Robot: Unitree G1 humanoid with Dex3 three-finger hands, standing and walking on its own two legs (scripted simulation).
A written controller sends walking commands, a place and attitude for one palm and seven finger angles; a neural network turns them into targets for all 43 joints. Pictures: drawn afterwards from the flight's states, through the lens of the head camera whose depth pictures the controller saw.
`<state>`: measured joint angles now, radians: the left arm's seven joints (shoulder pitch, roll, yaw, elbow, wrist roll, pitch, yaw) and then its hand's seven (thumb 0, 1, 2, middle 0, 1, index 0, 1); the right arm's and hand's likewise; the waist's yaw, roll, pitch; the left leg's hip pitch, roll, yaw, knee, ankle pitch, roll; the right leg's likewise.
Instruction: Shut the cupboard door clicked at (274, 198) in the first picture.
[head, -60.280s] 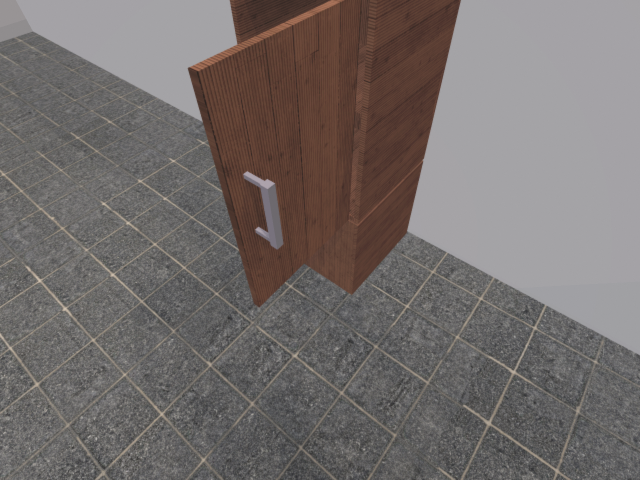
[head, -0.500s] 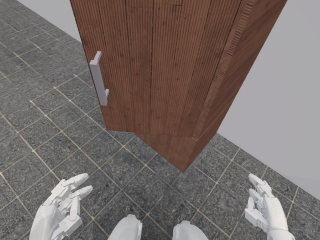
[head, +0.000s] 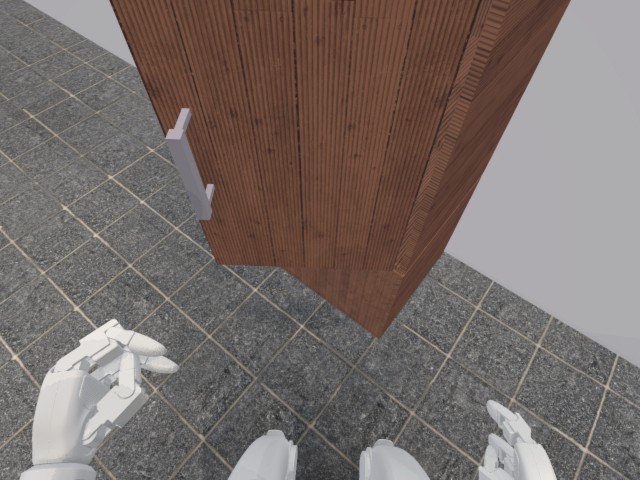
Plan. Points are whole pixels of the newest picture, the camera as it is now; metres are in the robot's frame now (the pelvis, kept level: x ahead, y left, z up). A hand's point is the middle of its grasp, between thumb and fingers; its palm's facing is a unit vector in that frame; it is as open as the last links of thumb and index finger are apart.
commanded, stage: raise the hand and make a fist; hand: left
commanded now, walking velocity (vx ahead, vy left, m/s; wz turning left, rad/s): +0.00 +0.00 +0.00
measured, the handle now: (195, 168) +0.50 +0.22 +0.07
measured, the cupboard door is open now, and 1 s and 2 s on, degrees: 37 37 37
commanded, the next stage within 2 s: bring the fist close to the handle in 0.98 s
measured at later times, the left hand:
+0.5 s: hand (144, 378) +0.22 +0.20 +0.05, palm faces +0.00 -1.00 -0.03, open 3.1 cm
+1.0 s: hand (140, 358) +0.23 +0.20 +0.08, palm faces +0.06 -1.00 -0.05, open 3.1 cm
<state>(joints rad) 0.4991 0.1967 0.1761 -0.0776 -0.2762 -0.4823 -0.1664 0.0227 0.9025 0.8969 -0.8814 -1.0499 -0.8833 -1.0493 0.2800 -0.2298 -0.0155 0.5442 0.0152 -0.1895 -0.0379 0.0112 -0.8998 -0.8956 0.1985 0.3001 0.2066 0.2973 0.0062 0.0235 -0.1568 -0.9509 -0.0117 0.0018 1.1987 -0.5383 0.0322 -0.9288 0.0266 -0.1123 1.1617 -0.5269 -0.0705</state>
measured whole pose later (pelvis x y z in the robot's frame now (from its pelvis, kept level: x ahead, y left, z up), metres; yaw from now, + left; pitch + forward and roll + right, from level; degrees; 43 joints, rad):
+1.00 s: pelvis +0.00 +0.01 +0.01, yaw +0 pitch +15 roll -2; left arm 0.38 0.23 0.15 -0.04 -0.27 -0.42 -0.18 0.02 0.90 0.90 -1.30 -1.50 -1.30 -1.50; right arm 0.26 -0.25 0.02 0.49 0.02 -0.14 -0.03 0.01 -0.90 -0.90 0.20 0.30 0.21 0.30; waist 0.00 0.03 -0.16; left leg -0.89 -0.02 0.00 1.16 -0.53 0.05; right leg -0.86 0.02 -0.11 1.10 -0.51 -0.05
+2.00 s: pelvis +0.00 +0.01 +0.01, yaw -1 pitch +17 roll -1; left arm -0.36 0.26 0.19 0.63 -0.17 -0.41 -0.10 0.02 0.90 0.90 -1.30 -1.50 -1.30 -1.50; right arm 0.26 -0.24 0.01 0.60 0.02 -0.07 -0.02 0.01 -0.90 -0.90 0.20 0.30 0.21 0.30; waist -0.05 0.02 -0.14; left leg -0.92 -0.01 0.03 1.11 -0.49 0.04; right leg -0.90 0.03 -0.08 1.08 -0.48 -0.06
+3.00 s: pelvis -0.01 +0.01 +0.01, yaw -1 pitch +20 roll -2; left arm -0.70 0.38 0.26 1.05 -0.17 -0.49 -0.26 0.02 0.89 0.90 -1.33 -1.50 -1.31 -1.50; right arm 0.31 -0.26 0.01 0.65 0.03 -0.01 -0.01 0.00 -0.90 -0.90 0.20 0.30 0.21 0.30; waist -0.09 0.02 -0.14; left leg -0.99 -0.01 0.01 1.14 -0.49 0.05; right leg -0.97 0.03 -0.09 1.09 -0.47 -0.05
